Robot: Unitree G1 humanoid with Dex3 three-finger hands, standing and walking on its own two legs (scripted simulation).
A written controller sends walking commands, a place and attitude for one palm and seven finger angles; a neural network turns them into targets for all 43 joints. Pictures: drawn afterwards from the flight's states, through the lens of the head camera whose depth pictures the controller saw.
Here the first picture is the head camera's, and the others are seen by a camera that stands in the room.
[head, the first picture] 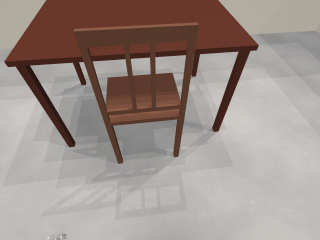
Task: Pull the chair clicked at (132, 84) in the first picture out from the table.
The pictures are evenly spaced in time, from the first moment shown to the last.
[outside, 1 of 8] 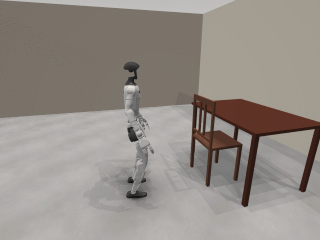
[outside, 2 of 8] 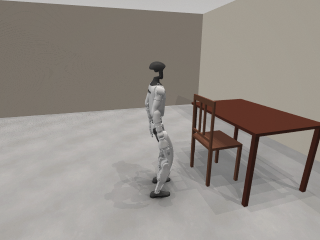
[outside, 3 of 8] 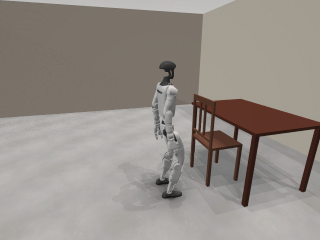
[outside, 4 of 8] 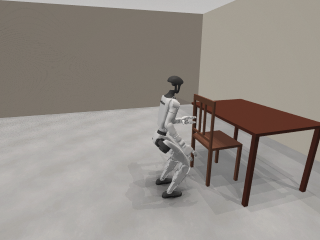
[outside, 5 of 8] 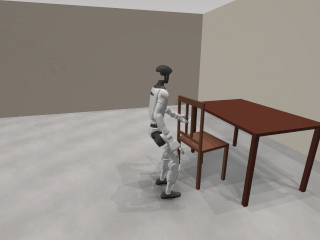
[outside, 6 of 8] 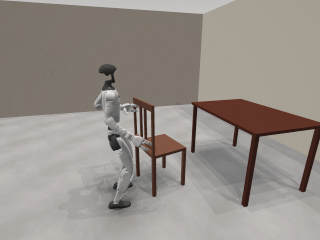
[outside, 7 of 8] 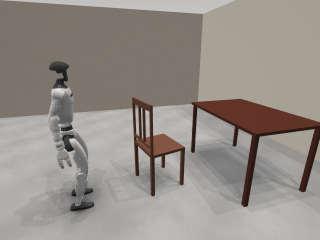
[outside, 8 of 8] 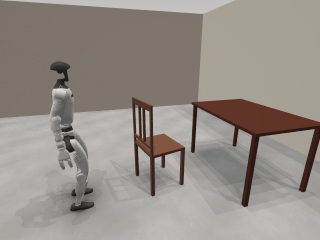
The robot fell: no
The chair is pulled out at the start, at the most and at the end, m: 0.00 0.66 0.66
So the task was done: yes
